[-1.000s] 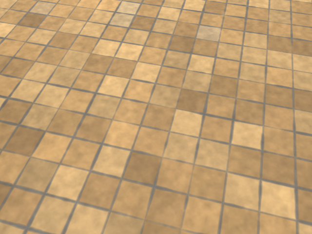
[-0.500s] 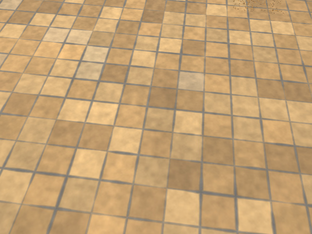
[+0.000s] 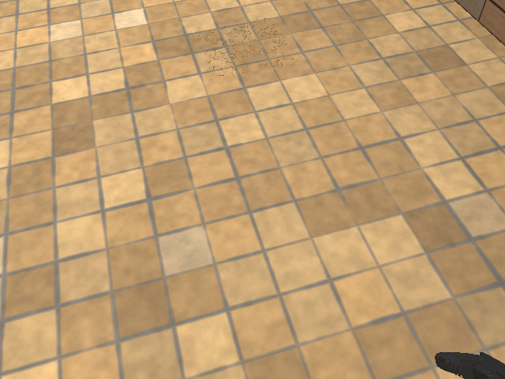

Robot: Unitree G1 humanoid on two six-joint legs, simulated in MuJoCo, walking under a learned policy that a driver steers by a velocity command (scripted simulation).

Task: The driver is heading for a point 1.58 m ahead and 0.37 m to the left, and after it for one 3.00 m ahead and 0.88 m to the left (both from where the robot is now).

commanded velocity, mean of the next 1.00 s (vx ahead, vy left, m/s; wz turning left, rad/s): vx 0.19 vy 0.00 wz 0.23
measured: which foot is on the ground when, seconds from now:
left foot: up 0.00-0.26, down 0.28-0.72, up 0.74-1.00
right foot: down 0.00-0.30, up 0.32-0.68, down 0.70-1.00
